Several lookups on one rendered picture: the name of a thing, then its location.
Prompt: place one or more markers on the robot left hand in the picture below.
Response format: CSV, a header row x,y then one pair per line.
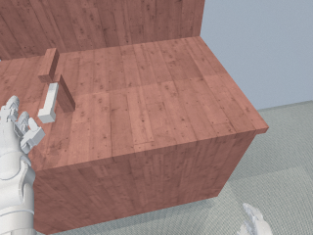
x,y
15,136

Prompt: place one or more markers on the counter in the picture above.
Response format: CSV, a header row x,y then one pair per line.
x,y
147,118

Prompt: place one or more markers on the robot right hand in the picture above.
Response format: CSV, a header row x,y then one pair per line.
x,y
259,226

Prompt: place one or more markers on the robot left forearm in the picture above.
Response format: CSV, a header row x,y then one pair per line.
x,y
16,195

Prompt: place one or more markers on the tap lever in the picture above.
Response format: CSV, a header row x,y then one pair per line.
x,y
47,114

